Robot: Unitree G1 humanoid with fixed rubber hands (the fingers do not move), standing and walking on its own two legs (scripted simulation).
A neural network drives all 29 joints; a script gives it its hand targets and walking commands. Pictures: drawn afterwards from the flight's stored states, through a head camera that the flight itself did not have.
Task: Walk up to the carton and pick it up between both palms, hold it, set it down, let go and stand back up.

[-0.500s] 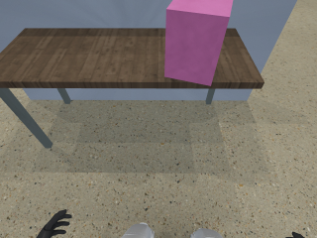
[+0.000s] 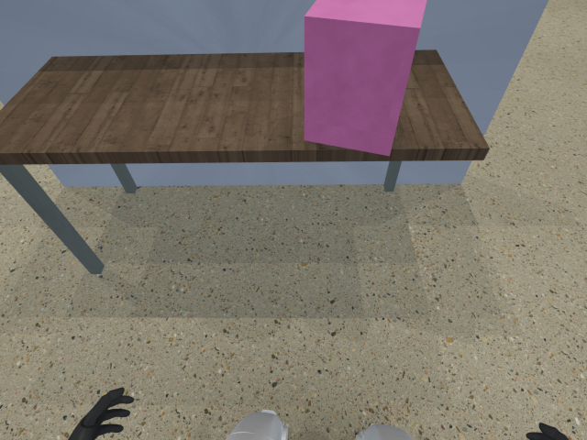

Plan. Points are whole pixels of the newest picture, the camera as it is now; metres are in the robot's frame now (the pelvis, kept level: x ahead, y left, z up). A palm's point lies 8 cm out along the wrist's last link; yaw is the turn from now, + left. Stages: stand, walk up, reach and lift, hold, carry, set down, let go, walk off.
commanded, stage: walk up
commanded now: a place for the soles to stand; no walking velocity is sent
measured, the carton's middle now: (359, 74) +0.85 -0.11 +0.06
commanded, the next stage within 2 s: none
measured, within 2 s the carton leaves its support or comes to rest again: neither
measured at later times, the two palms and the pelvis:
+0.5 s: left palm out of the picture +0.13 +0.33 -0.08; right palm out of the picture +0.10 -0.31 -0.08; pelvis +0.00 +0.01 +0.00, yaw +0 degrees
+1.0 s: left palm out of the picture +0.13 +0.32 -0.08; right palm out of the picture +0.10 -0.32 -0.08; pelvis +0.00 +0.00 +0.00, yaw +0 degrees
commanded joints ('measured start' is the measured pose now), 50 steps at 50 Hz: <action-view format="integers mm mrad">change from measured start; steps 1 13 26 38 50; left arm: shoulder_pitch -51 99 10 -69 41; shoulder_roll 277 261 187 190 310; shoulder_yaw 120 129 109 101 132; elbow -21 21 1 -35 1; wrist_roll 21 31 2 7 28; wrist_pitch -28 -30 -2 -6 -47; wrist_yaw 15 14 12 11 22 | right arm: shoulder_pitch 81 -96 -58 61 -39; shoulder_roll -247 -205 -289 -301 -256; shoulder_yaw -68 -34 -60 -81 -60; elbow -10 -68 -58 -18 -42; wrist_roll -8 -4 -26 -24 -11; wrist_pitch -11 -3 -19 -29 6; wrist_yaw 23 18 11 21 19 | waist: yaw -14 85 25 -13 45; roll -108 -62 144 156 -99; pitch -147 -152 -128 -197 -115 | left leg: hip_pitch -37 -291 -66 80 -228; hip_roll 53 34 230 180 45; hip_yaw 48 -165 -540 -371 -21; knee -6 -129 -448 -406 114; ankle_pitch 20 151 174 210 -97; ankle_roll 15 30 207 105 -9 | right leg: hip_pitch -15 181 -73 -123 85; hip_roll -302 -174 42 -26 -390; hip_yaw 363 390 146 89 537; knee -397 -442 3 -4 -533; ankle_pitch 161 -134 -123 93 -29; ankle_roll -218 -131 -36 -38 -280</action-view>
